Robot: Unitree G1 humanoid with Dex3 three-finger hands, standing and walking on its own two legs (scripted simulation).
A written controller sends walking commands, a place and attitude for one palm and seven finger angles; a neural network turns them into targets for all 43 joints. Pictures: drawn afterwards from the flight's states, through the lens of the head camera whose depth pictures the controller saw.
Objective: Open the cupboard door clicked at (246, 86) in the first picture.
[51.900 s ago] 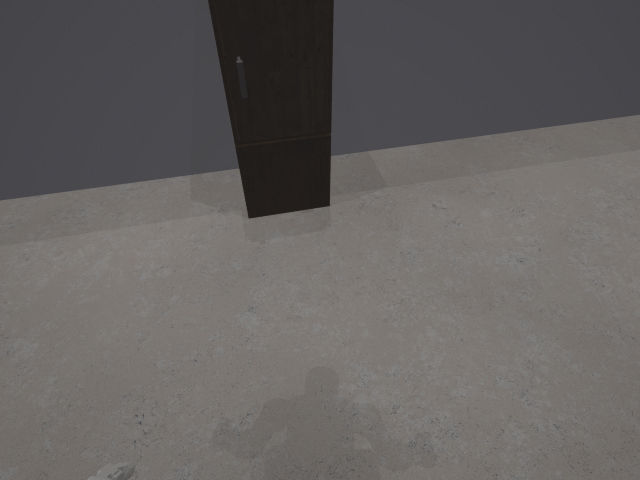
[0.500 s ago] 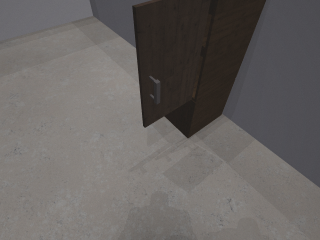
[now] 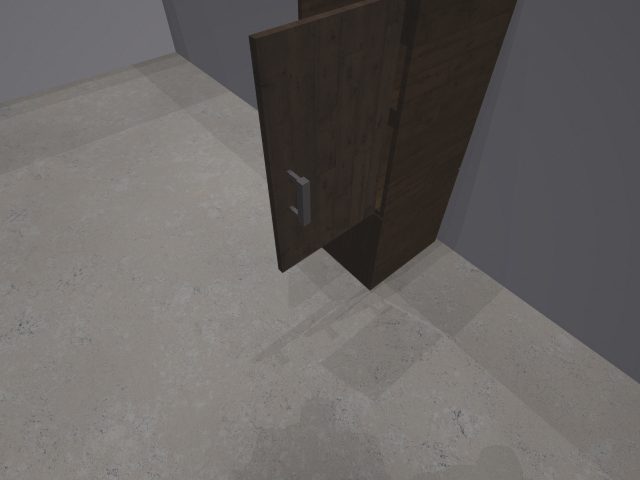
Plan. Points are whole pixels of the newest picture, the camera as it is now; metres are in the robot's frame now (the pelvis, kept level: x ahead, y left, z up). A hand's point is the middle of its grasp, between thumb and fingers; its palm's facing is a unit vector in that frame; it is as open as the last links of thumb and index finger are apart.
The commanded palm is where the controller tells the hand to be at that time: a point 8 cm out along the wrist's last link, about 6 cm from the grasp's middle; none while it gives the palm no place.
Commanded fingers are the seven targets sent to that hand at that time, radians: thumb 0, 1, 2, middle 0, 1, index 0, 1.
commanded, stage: look to check the result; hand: left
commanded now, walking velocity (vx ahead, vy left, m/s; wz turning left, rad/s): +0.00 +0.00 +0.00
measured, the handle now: (298, 197) +0.68 +0.09 -0.09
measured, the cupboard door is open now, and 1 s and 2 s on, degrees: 91 91 91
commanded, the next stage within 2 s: stand and wait in 0.62 s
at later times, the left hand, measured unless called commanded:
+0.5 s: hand out of the picture +0.04 +0.18 -0.17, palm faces +0.03 -0.97 -0.25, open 7.4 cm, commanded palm none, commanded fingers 0.00 0.90 0.90 -0.20 -0.30 -0.20 -0.30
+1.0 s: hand out of the picture +0.08 +0.18 -0.16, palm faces +0.02 -0.96 -0.27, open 7.4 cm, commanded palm none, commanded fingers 0.00 0.90 0.90 -0.20 -0.30 -0.20 -0.30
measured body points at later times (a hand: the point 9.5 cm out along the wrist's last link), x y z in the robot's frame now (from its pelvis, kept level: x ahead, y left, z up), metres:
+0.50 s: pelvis +0.03 -0.01 +0.00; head +0.05 -0.02 +0.45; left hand +0.04 +0.23 -0.15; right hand +0.05 -0.25 -0.16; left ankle +0.03 +0.10 -0.74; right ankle +0.01 -0.11 -0.74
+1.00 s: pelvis +0.04 -0.03 +0.00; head +0.06 -0.04 +0.45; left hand +0.08 +0.23 -0.14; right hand +0.08 -0.28 -0.16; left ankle +0.03 +0.10 -0.74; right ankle +0.01 -0.11 -0.74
